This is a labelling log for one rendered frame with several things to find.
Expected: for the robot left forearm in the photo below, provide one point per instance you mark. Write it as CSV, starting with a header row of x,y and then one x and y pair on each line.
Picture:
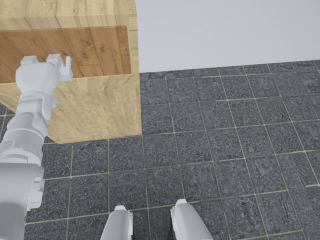
x,y
26,131

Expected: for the cabinet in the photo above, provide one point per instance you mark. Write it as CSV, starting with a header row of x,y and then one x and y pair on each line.
x,y
90,108

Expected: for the robot left hand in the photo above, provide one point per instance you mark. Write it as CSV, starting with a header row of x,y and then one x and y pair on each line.
x,y
33,75

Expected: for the drawer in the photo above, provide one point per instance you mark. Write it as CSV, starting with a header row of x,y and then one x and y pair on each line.
x,y
95,51

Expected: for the right robot shin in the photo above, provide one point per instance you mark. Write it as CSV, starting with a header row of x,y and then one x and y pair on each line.
x,y
180,201

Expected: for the handle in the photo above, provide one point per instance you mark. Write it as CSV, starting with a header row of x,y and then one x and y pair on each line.
x,y
66,73

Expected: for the robot left upper arm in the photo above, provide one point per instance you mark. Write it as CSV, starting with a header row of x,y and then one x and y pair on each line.
x,y
21,189

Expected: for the right robot thigh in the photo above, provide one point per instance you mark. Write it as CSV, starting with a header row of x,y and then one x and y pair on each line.
x,y
187,221

